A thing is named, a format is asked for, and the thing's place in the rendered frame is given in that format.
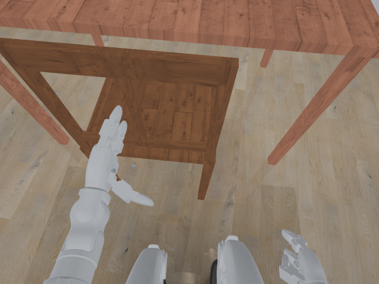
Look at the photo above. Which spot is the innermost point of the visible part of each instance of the left robot hand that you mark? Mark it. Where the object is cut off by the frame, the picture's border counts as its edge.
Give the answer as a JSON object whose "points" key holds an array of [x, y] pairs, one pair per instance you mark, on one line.
{"points": [[103, 159]]}

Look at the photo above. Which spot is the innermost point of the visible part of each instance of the table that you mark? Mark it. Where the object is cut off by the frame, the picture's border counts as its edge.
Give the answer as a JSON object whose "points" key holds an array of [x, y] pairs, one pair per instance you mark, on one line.
{"points": [[348, 28]]}

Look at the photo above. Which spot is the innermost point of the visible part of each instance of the chair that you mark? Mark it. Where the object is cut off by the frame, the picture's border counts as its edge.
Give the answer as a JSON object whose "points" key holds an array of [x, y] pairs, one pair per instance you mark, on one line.
{"points": [[174, 104]]}

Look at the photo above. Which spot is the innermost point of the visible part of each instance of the left robot forearm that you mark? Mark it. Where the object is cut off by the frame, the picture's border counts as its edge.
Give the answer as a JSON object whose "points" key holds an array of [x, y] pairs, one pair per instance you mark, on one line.
{"points": [[80, 253]]}

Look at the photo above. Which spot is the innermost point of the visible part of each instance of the right robot shin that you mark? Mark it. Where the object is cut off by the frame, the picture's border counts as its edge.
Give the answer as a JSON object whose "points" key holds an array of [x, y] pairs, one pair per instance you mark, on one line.
{"points": [[221, 276]]}

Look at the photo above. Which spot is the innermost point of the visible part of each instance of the right robot hand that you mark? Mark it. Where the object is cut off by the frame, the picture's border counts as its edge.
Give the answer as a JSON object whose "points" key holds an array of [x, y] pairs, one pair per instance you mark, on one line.
{"points": [[306, 267]]}

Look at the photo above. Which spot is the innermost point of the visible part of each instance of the robot left thigh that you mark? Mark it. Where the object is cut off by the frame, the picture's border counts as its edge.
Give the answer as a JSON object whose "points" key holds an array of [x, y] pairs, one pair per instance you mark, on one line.
{"points": [[149, 268]]}

